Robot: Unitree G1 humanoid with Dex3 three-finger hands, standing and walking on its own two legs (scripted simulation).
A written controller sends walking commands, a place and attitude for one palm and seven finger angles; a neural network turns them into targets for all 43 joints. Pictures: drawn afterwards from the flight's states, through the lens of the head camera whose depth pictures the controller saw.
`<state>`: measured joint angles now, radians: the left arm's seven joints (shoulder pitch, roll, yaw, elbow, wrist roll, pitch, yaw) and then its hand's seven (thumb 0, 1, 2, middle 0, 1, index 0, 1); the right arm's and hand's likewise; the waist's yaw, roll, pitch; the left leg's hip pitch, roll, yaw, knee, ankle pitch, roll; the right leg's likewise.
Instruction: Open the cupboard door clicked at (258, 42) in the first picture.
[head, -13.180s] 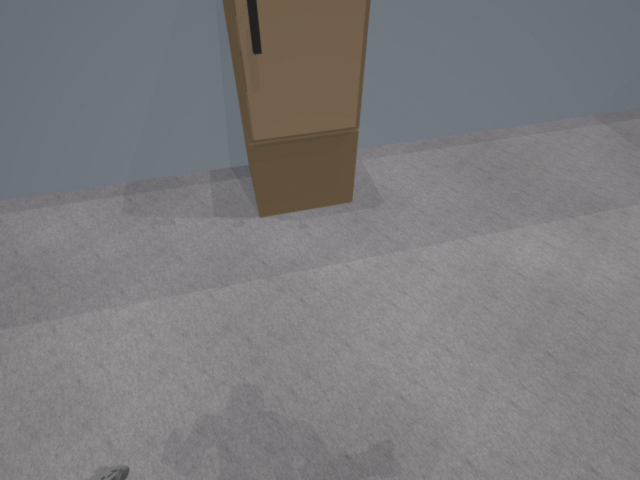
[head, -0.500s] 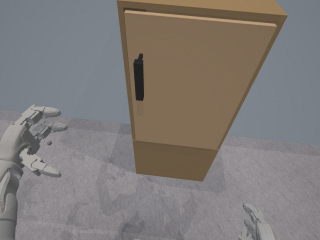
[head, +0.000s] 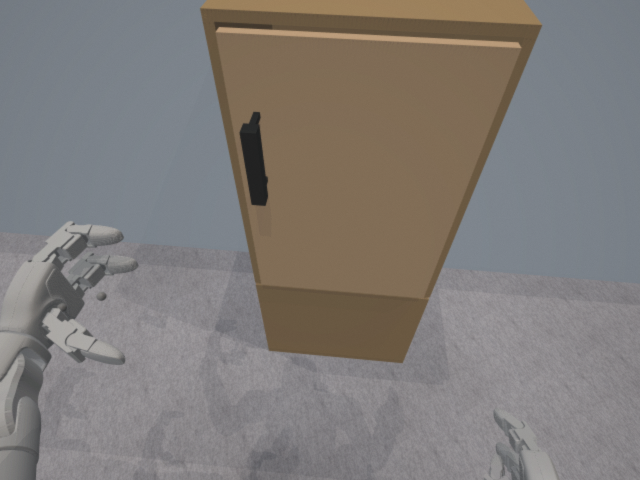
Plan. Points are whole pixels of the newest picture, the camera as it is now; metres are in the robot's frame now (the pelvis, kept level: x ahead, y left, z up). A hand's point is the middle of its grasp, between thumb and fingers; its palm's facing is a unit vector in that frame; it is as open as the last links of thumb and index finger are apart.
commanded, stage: move the hooked fingers beside the handle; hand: left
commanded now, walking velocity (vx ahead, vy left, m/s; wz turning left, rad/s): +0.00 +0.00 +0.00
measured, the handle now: (257, 159) +0.57 +0.15 +0.08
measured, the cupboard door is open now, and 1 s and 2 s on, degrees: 0 0 0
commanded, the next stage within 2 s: none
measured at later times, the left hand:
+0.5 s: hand (139, 258) +0.34 +0.25 +0.10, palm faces -0.02 -1.00 +0.00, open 14.0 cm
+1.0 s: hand (179, 216) +0.43 +0.23 +0.09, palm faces -0.03 -1.00 +0.00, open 14.0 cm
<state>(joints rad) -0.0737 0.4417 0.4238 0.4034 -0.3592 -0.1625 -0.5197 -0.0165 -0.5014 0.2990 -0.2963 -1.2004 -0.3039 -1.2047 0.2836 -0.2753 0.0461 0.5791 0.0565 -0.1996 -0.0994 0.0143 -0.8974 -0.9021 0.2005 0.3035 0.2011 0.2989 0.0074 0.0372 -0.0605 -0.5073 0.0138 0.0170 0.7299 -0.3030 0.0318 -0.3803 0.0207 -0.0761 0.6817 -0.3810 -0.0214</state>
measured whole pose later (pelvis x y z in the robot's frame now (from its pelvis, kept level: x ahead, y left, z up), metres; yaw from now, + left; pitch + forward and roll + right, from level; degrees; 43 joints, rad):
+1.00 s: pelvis +0.01 +0.01 -0.01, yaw -2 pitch +10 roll -2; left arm -0.58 0.45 0.35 0.87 -0.22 -0.26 -0.38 -0.02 -0.50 0.30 -0.30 -1.20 -0.30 -1.20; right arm 0.35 -0.27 0.03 0.61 0.05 -0.06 -0.07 0.01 -0.90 -0.90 0.20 0.30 0.20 0.30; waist -0.07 0.02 -0.07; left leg -0.64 0.02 0.04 0.79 -0.33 0.04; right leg -0.52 0.02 -0.05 0.75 -0.40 -0.01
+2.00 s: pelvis +0.02 +0.00 -0.02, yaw -3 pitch +19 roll -3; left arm -0.92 0.62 0.46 1.21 -0.11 -0.31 -0.34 -0.02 -0.50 0.30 -0.30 -1.20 -0.30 -1.20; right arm 0.45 -0.28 0.03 0.62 0.02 0.07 -0.04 0.01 -0.90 -0.90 0.20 0.30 0.20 0.30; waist -0.17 0.02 -0.09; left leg -0.84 0.06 0.04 0.89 -0.38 0.03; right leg -0.72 0.06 -0.05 0.83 -0.44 -0.03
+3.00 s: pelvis +0.01 +0.01 -0.03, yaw -3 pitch +16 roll -3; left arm -0.88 0.48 0.37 1.15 -0.11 -0.35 -0.22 -0.02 -0.50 0.30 -0.30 -1.20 -0.30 -1.20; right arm 0.44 -0.26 0.02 0.63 0.01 0.06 -0.01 0.01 -0.90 -0.90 0.20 0.30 0.20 0.30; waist -0.15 0.03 -0.11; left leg -0.82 0.05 0.04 0.91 -0.38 0.04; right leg -0.70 0.05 -0.04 0.85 -0.44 -0.01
